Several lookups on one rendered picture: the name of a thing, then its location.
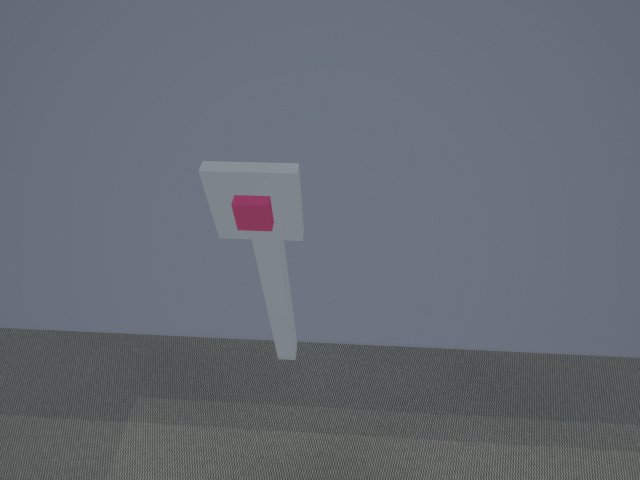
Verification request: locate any button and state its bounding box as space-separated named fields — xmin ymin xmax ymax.
xmin=231 ymin=195 xmax=274 ymax=231

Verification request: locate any panel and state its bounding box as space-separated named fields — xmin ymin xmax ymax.
xmin=198 ymin=161 xmax=304 ymax=360

